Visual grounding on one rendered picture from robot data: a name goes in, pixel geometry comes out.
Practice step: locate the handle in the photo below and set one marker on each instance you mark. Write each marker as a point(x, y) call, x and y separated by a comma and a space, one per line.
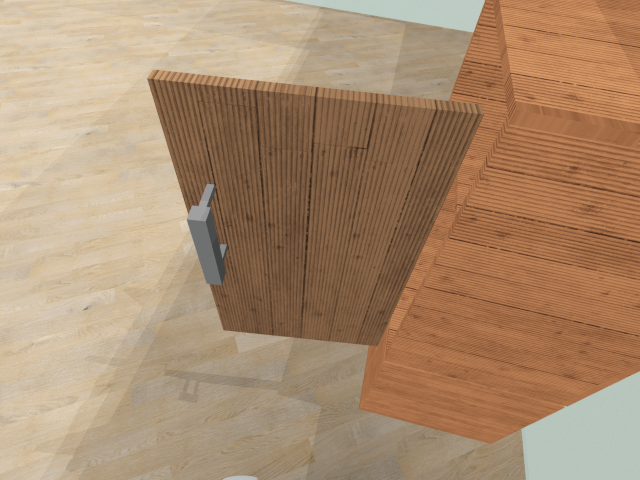
point(201, 224)

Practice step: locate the cupboard door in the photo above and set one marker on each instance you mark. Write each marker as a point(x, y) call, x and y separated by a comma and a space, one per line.
point(324, 197)

